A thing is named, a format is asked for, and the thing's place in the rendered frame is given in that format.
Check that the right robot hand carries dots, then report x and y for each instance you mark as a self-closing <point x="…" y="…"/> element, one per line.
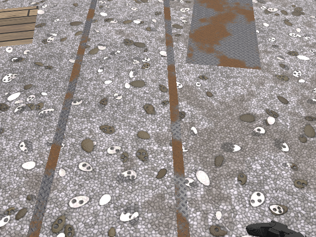
<point x="271" y="229"/>

